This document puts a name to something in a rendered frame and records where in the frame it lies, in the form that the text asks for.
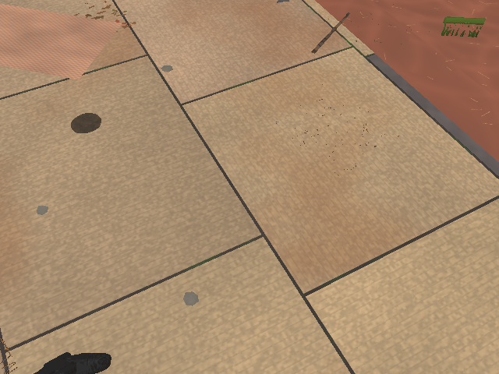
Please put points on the left robot hand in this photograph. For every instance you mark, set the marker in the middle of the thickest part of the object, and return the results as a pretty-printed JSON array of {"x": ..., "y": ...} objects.
[{"x": 84, "y": 363}]

